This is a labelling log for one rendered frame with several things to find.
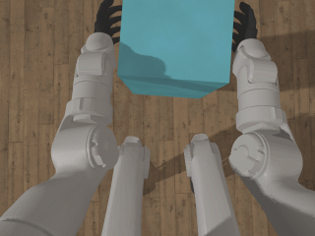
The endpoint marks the left robot upper arm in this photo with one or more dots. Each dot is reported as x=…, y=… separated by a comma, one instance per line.
x=57, y=207

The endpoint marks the right robot upper arm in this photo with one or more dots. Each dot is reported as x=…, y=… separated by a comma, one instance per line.
x=269, y=167

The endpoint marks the right robot hand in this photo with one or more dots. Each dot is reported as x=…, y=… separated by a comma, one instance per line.
x=246, y=28

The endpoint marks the robot right shin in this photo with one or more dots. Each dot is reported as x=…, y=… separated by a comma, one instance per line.
x=202, y=137

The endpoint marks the left robot forearm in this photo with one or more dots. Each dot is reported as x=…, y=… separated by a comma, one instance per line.
x=92, y=87

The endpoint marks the right robot forearm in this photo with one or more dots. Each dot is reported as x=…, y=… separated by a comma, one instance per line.
x=258, y=91

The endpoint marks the left robot hand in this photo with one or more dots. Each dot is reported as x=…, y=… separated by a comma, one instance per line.
x=103, y=21

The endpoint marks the robot left thigh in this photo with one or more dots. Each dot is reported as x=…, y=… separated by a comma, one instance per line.
x=124, y=209

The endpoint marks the carton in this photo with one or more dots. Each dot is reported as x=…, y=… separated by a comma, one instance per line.
x=177, y=48

